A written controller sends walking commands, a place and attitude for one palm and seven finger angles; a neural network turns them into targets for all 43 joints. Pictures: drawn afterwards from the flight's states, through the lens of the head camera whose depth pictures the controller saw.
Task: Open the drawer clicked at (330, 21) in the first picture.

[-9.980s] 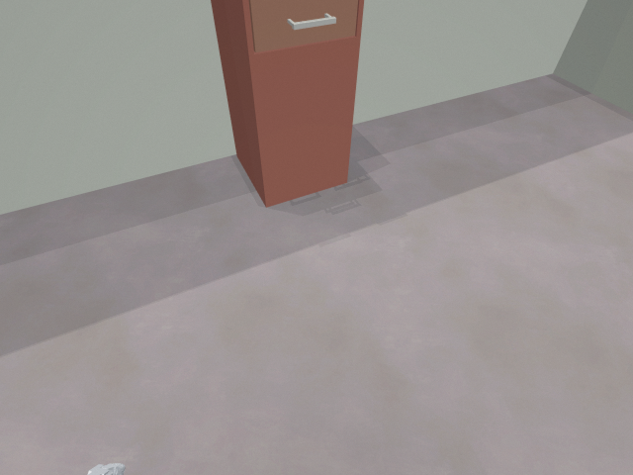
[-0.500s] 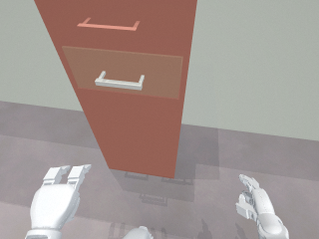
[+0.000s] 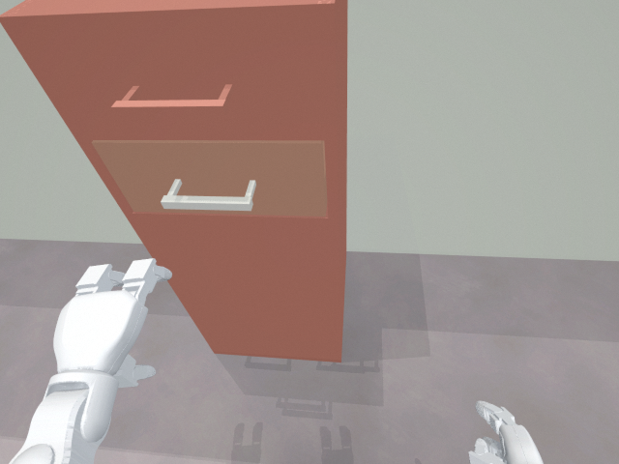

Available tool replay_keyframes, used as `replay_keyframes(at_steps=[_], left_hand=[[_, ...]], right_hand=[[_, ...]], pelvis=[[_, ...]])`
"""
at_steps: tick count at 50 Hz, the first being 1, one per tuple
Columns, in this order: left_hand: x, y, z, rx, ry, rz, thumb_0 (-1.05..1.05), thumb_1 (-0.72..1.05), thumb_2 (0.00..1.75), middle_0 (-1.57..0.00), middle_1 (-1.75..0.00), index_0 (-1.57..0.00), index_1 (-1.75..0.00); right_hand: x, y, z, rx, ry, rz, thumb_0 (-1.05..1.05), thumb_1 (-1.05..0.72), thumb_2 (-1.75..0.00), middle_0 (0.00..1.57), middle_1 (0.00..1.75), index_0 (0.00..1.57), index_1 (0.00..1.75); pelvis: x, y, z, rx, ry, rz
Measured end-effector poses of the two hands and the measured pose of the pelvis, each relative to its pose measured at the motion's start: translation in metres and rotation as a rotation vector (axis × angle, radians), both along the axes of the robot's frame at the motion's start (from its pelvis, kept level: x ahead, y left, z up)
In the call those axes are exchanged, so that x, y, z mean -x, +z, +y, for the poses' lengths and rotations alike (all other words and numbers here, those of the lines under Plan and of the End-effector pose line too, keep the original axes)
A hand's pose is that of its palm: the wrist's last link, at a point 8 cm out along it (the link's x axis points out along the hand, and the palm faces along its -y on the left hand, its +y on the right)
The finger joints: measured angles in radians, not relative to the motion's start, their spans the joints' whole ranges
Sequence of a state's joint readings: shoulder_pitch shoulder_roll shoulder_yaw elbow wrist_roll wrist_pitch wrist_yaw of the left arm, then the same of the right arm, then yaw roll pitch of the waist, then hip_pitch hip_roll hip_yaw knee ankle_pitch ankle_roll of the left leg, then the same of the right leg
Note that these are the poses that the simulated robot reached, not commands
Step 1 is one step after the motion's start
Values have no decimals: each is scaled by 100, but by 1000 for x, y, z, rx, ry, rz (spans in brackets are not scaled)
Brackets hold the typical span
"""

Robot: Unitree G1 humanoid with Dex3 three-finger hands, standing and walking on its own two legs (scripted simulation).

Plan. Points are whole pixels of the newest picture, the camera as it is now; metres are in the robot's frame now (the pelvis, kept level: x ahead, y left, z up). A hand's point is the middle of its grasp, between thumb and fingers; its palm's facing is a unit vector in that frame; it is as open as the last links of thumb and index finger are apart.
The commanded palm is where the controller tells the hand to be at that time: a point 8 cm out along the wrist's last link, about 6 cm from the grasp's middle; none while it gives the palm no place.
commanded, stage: raise the hand with hooked fingers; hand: left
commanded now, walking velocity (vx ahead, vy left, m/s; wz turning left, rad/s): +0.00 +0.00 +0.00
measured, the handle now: (210, 194) +0.51 +0.24 +0.04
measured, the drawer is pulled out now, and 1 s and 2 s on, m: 0.00 0.00 0.00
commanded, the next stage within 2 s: move the hooked fingers above the handle in 0.86 s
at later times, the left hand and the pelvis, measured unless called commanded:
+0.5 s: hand (125, 247) +0.31 +0.25 +0.15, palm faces +0.10 -0.05 -0.99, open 13.8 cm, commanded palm +0.27 +0.25 +0.21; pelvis +0.00 +0.01 +0.02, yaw +1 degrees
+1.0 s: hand (118, 261) +0.29 +0.26 +0.15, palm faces +0.09 -0.07 -0.99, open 13.9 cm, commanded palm +0.27 +0.25 +0.20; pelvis -0.02 +0.01 +0.02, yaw +1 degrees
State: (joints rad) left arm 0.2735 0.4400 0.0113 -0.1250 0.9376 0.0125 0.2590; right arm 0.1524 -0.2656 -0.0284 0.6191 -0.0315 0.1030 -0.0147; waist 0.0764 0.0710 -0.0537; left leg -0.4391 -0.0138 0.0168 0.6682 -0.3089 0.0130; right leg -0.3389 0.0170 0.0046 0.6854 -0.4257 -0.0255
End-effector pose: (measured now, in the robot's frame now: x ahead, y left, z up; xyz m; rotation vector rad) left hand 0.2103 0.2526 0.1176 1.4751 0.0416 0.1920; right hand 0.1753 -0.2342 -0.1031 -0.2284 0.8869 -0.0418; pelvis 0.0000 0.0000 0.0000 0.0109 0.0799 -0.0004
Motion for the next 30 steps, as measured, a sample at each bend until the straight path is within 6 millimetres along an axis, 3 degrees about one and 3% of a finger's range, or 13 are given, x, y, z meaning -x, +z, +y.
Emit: replay_keyframes(at_steps=[5,16,26,30], left_hand=[[-20,16,-3,3,-14,-8,0,-23,41,-30,-102,-30,-103],[-52,59,-3,-16,-43,-19,0,-44,32,-31,-116,-31,-117],[-70,89,0,-35,-68,0,0,-49,30,-32,-119,-32,-120],[-70,88,3,-20,-72,22,0,-49,30,-32,-119,-32,-120]], right_hand=[[-14,10,3,-10,-9,-42,1,-91,-89,19,30,20,30],[-37,30,29,-71,35,-103,1,-91,-89,19,30,20,30],[-23,24,37,-84,53,-56,1,-91,-89,20,30,20,30],[-11,21,32,-86,37,-31,1,-91,-89,20,30,20,30]], pelvis=[[-3,4,2,-2,2,-17],[-2,12,4,0,10,-54],[5,15,6,3,21,-74],[7,16,7,4,15,-72]])
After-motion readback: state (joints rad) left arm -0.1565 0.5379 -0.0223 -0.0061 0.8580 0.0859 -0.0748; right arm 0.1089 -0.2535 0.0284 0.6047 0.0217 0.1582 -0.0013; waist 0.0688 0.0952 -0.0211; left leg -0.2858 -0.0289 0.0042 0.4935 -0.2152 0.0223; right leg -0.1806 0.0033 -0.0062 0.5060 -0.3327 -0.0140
